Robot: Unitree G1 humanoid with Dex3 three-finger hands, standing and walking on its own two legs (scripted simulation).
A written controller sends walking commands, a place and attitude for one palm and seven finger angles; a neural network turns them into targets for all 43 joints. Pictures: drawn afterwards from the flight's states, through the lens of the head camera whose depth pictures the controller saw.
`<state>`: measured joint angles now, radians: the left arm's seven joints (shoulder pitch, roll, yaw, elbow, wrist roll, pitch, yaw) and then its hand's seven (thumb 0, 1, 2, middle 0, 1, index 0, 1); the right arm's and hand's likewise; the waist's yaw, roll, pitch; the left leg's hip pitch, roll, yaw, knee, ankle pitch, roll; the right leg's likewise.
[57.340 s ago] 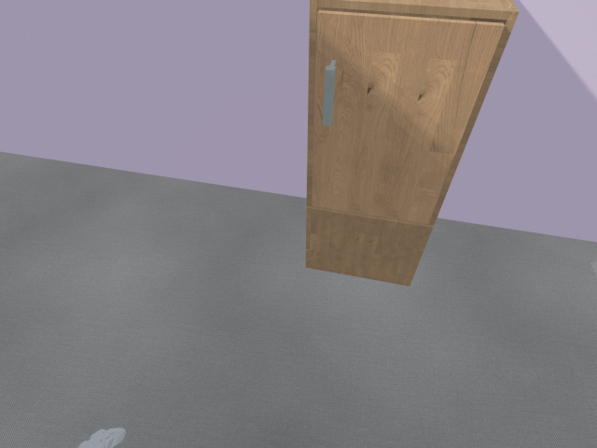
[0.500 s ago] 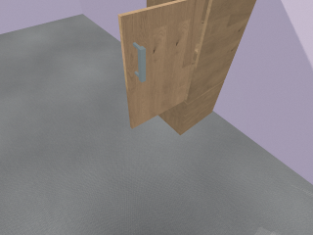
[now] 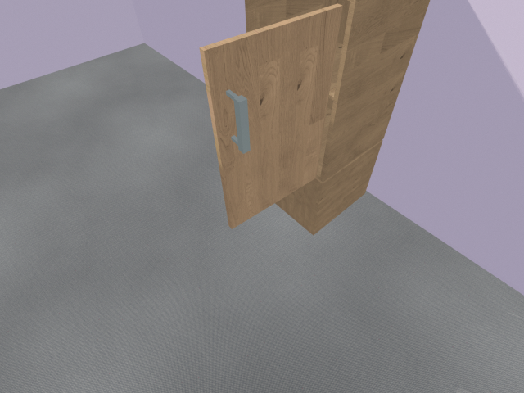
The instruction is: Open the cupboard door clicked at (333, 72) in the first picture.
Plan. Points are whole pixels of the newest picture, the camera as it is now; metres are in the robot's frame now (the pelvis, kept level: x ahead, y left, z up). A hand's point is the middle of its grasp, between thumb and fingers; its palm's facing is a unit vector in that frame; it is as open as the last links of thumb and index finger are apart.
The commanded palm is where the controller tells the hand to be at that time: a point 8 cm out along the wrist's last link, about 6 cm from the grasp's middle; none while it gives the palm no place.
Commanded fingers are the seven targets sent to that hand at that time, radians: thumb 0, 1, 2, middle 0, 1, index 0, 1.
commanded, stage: let the arm hang, fingers relaxed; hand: left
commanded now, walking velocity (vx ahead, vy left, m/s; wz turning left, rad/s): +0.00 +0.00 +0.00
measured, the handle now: (237, 122) +0.67 +0.10 +0.04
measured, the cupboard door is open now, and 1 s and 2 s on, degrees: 86 86 86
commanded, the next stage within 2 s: look to check the result in 0.24 s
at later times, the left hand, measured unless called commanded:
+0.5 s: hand out of the picture +0.10 +0.23 -0.15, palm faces -0.01 -0.94 -0.33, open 7.4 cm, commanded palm none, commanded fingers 0.00 0.90 0.90 -0.20 -0.30 -0.20 -0.30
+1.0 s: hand out of the picture +0.12 +0.22 -0.15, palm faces -0.03 -0.94 -0.33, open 7.4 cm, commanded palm none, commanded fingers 0.00 0.90 0.90 -0.20 -0.30 -0.20 -0.30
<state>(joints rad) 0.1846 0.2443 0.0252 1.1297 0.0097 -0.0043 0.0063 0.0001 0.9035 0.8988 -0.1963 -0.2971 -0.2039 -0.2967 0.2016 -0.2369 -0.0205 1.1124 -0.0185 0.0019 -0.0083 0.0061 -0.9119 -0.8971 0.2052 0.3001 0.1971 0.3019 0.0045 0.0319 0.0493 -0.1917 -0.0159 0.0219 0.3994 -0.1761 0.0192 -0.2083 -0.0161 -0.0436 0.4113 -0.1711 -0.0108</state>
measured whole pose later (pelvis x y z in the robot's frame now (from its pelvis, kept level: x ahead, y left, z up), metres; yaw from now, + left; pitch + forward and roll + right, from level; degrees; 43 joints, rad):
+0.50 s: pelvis +0.02 -0.01 +0.01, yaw +0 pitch -1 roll +0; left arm 0.09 0.30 0.02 1.14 0.01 -0.02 0.00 0.00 0.90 0.90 -0.20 -0.30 -0.21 -0.30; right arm 0.12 -0.32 -0.01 1.13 -0.02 0.00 0.00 0.01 -0.91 -0.90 0.21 0.30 0.20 0.30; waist -0.01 0.03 0.07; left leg -0.13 0.00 0.02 0.32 -0.17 0.00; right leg -0.15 0.00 -0.04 0.34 -0.17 -0.02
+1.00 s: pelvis +0.04 -0.02 +0.01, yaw -1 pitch -1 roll +0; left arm 0.09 0.31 0.01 1.14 0.01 -0.03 0.00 0.00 0.90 0.90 -0.20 -0.30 -0.21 -0.30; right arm 0.10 -0.33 -0.01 1.13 -0.02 0.00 0.00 0.01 -0.91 -0.90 0.21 0.30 0.20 0.30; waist -0.01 0.02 0.06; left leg -0.09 0.01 0.02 0.29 -0.18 -0.01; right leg -0.11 0.02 -0.04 0.30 -0.17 -0.03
